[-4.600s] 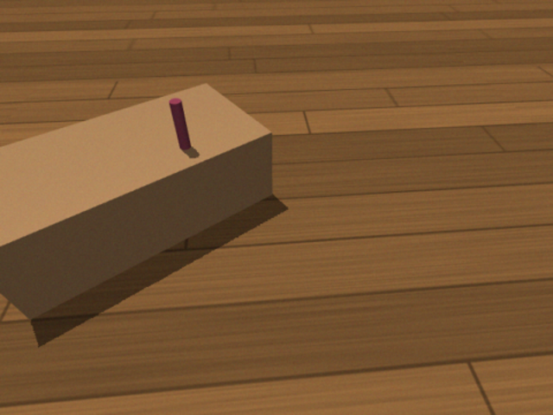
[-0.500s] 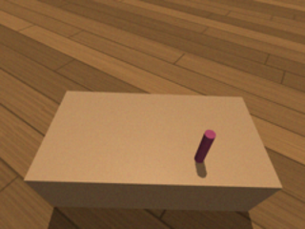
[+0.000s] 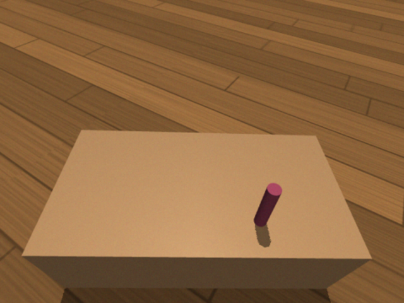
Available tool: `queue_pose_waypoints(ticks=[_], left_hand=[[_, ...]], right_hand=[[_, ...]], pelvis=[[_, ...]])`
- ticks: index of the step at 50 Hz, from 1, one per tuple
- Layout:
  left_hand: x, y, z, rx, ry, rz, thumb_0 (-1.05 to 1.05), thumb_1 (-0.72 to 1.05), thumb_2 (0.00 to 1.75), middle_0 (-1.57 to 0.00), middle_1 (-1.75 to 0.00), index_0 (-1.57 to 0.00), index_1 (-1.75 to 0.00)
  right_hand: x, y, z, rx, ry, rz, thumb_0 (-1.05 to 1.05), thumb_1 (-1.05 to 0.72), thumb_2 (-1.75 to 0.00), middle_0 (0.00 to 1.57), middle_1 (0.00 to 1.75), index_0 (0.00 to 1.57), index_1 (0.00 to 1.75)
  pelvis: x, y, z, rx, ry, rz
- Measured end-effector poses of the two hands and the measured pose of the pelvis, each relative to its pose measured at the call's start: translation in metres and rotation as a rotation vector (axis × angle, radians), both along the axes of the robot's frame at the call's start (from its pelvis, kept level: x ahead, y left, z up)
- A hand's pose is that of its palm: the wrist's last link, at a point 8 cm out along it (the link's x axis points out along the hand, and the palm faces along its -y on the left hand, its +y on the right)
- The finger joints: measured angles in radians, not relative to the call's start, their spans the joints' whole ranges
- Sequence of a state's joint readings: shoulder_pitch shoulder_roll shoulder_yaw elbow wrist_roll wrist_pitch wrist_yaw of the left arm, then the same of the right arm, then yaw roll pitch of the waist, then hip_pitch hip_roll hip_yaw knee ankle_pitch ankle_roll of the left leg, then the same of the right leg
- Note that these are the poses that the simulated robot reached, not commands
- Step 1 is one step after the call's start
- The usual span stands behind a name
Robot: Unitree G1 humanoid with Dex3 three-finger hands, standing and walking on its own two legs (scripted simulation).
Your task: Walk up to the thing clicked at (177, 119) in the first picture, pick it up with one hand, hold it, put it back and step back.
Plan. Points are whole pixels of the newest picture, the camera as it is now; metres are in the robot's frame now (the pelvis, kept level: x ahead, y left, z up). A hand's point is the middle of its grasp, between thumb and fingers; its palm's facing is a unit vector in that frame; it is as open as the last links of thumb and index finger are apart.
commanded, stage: walk up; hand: right
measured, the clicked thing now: (266, 206) +0.50 -0.22 -0.28
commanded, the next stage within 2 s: stand in 0.96 s
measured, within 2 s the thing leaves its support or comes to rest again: neither
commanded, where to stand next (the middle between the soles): +0.05 +0.00 m, yaw -1 degrees
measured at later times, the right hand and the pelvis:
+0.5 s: hand out of the picture +0.09 -0.26 -0.15, palm faces -0.01 +0.94 -0.35, open 7.4 cm; pelvis +0.00 -0.01 +0.01, yaw +0 degrees
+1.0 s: hand out of the picture +0.07 -0.26 -0.15, palm faces +0.01 +0.94 -0.35, open 7.4 cm; pelvis +0.00 -0.01 +0.01, yaw -1 degrees
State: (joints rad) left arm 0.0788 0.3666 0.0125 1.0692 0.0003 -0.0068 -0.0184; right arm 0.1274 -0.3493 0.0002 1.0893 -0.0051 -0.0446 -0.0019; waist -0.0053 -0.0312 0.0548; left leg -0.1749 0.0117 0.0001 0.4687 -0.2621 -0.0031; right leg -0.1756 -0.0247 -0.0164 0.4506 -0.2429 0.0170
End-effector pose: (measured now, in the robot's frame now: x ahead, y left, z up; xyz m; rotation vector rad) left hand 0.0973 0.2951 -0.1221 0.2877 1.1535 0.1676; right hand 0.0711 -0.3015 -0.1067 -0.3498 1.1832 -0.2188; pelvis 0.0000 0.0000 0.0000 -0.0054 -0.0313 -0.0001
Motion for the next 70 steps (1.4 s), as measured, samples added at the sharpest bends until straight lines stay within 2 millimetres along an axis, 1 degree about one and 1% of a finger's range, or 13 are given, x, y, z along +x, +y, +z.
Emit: queue_pose_waypoints(ticks=[7,11,14,19,26,31,36,46,54,63,70], left_hand=[[0.005,0.0,0.008,0.016,0.004,0.007,0.01,0.9,0.9,-0.2,-0.3,-0.2,-0.3],[0.003,0.001,0.011,0.023,0.006,0.018,0.01,0.9,0.9,-0.2,-0.3,-0.2,-0.3],[-0.002,0.0,0.012,0.027,0.016,0.025,0.01,0.9,0.9,-0.2,-0.3,-0.2,-0.3],[-0.011,-0.002,0.011,0.027,0.042,0.031,0.01,0.9,0.9,-0.2,-0.3,-0.2,-0.3],[-0.021,-0.008,0.008,0.017,0.07,0.037,0.01,0.9,0.9,-0.2,-0.3,-0.2,-0.3],[-0.023,-0.011,0.007,0.011,0.077,0.039,0.01,0.9,0.9,-0.2,-0.3,-0.2,-0.3],[-0.021,-0.012,0.007,0.008,0.069,0.037,0.01,0.9,0.9,-0.2,-0.3,-0.2,-0.3],[-0.014,-0.012,0.008,0.008,0.054,0.027,0.01,0.9,0.9,-0.2,-0.3,-0.2,-0.3],[-0.011,-0.011,0.011,0.017,0.044,0.015,0.01,0.9,0.9,-0.2,-0.3,-0.2,-0.3],[-0.018,-0.01,0.014,0.033,0.05,0.005,0.01,0.9,0.9,-0.2,-0.3,-0.2,-0.3],[-0.027,-0.01,0.015,0.037,0.056,0.006,0.01,0.9,0.9,-0.2,-0.3,-0.2,-0.3]], right_hand=[[0.024,-0.002,0.002,0.004,-0.049,0.001,0.01,-0.9,-0.9,0.2,0.3,0.21,0.3],[0.03,-0.003,0.002,0.012,-0.058,0.008,0.0,-0.9,-0.9,0.2,0.3,0.21,0.3],[0.031,-0.003,0.002,0.019,-0.056,0.011,0.0,-0.9,-0.9,0.2,0.3,0.21,0.3],[0.026,-0.003,0.0,0.029,-0.037,0.009,0.0,-0.9,-0.9,0.2,0.3,0.21,0.3],[0.011,-0.005,-0.003,0.031,0.003,-0.005,0.01,-0.9,-0.9,0.2,0.3,0.21,0.3],[0.002,-0.006,-0.003,0.03,0.021,-0.017,0.01,-0.9,-0.9,0.2,0.3,0.21,0.3],[-0.003,-0.007,-0.003,0.026,0.028,-0.025,0.01,-0.9,-0.9,0.2,0.3,0.21,0.3],[-0.007,-0.007,-0.003,0.026,0.024,-0.034,0.01,-0.9,-0.9,0.2,0.3,0.21,0.3],[-0.005,-0.005,-0.004,0.034,0.028,-0.034,0.01,-0.9,-0.9,0.2,0.3,0.21,0.3],[-0.002,-0.002,-0.005,0.052,0.023,-0.02,0.01,-0.9,-0.9,0.2,0.3,0.21,0.3],[-0.007,-0.004,-0.005,0.054,0.025,-0.018,0.0,-0.9,-0.9,0.2,0.3,0.21,0.3]], pelvis=[[0.004,-0.001,0.002,0.004,-0.006,0.001],[0.005,-0.002,0.004,0.006,-0.011,0.001],[0.004,-0.004,0.005,0.007,-0.012,0.0],[0.003,-0.007,0.006,0.007,-0.012,-0.002],[0.003,-0.009,0.007,0.004,-0.012,-0.004],[0.003,-0.009,0.007,0.004,-0.013,-0.006],[0.003,-0.009,0.007,0.005,-0.015,-0.007],[0.003,-0.009,0.008,0.005,-0.014,-0.012],[0.0,-0.008,0.009,0.006,-0.014,-0.013],[-0.006,-0.009,0.01,0.007,-0.015,-0.012],[-0.009,-0.011,0.01,0.007,-0.017,-0.012]])
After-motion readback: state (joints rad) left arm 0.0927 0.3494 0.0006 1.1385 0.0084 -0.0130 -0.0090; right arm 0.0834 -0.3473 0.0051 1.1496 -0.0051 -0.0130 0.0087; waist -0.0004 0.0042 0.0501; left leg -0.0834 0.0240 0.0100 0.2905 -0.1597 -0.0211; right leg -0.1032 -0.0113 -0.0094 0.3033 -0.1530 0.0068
